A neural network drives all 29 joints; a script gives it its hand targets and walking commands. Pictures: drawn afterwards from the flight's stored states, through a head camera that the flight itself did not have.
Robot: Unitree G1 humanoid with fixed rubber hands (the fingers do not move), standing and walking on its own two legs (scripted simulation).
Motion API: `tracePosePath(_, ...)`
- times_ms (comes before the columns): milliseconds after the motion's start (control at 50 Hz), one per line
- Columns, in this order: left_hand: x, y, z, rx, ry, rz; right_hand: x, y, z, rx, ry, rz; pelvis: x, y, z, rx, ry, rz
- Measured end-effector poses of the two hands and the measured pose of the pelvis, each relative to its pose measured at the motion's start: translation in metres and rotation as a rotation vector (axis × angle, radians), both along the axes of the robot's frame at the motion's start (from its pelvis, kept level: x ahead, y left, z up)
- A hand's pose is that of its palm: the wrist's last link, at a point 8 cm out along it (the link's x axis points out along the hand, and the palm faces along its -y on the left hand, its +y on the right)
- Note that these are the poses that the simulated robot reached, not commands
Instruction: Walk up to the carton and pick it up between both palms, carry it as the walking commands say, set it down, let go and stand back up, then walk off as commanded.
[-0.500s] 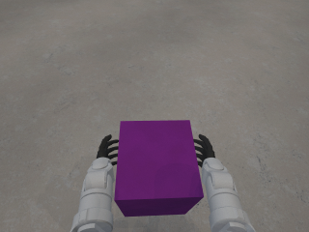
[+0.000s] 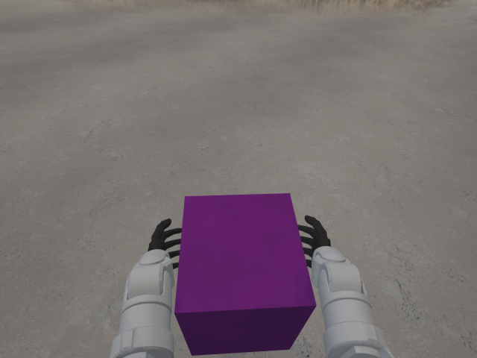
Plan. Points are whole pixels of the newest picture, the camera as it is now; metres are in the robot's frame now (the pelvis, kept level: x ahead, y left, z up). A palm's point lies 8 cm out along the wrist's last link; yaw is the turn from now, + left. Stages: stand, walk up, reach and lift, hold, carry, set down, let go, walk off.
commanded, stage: reach and lift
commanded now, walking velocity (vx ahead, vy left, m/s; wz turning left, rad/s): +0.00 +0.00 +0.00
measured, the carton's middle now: (239, 276) +0.32 +0.01 -0.03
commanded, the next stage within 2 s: hold in 1.58 s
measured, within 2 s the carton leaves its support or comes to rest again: neither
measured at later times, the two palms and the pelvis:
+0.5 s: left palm (156, 257) +0.30 +0.15 +0.07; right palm (325, 253) +0.30 -0.14 +0.07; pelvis +0.00 +0.00 +0.00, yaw +0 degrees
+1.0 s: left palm (155, 253) +0.30 +0.15 +0.07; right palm (322, 248) +0.31 -0.14 +0.07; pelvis +0.00 +0.00 +0.01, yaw +0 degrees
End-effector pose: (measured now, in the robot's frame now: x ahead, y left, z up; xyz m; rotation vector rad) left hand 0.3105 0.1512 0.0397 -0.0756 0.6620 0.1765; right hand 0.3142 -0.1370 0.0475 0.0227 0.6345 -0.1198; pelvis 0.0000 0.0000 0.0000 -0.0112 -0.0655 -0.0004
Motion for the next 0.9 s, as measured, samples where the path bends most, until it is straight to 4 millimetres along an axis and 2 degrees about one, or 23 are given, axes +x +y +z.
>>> tracePosePath(220, -0.008, 0.001, 0.021, 0.001, -0.009, -0.002, -0.009, 0.001, 0.021, 0.002, -0.008, -0.003, -0.002, 0.001, 0.003, -0.001, -0.064, 0.002)
tracePosePath(320, -0.011, 0.001, 0.026, 0.002, -0.012, -0.001, -0.011, 0.001, 0.025, 0.005, -0.009, -0.003, -0.003, 0.001, 0.003, 0.0, -0.079, 0.003)
tracePosePath(480, -0.013, -0.001, 0.026, 0.011, -0.002, -0.004, -0.013, -0.001, 0.024, 0.009, 0.001, -0.003, -0.004, -0.001, 0.003, 0.003, -0.089, 0.003)
tracePosePath(700, -0.009, 0.0, 0.022, 0.015, 0.01, -0.003, -0.005, 0.0, 0.022, 0.008, 0.014, 0.002, -0.001, -0.002, 0.004, 0.003, -0.083, 0.003)
tracePosePath(900, -0.003, 0.002, 0.026, 0.016, 0.001, 0.005, 0.001, 0.002, 0.025, -0.002, 0.005, 0.013, 0.003, -0.003, 0.006, 0.006, -0.07, 0.004)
